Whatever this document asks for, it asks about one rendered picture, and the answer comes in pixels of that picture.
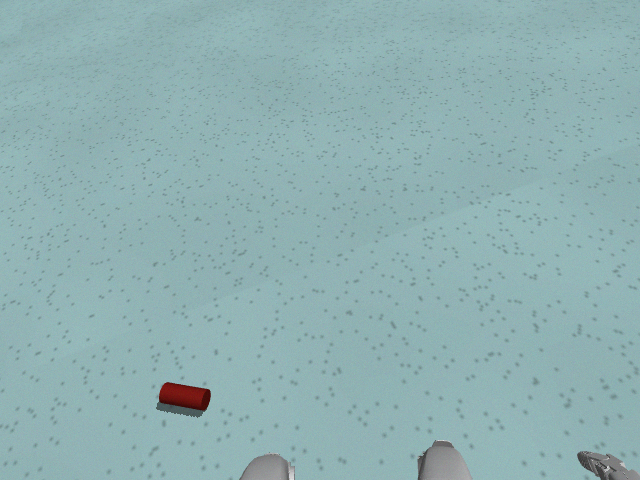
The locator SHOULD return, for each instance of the right robot hand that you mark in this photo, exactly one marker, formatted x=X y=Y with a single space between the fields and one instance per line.
x=606 y=467

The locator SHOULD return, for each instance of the can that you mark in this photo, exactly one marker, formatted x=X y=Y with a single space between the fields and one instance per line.
x=185 y=396

